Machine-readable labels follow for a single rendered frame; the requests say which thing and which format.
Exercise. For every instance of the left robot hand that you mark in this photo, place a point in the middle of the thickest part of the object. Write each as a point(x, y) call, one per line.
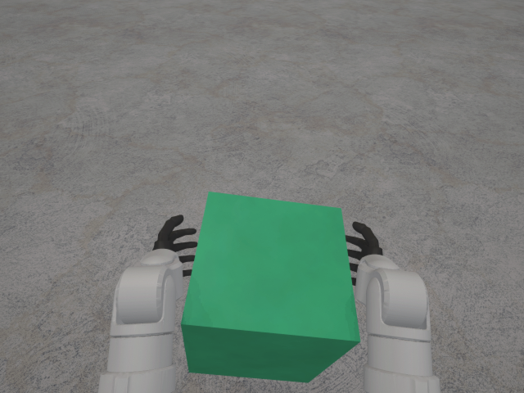
point(167, 236)

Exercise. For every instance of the right robot forearm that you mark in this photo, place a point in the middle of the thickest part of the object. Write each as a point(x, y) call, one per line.
point(398, 320)

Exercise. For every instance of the right robot hand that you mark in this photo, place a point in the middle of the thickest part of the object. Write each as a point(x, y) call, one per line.
point(369, 246)

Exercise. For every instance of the left robot forearm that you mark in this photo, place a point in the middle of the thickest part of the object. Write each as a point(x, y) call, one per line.
point(143, 317)

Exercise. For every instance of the carton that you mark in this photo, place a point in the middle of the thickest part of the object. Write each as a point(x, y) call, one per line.
point(270, 294)

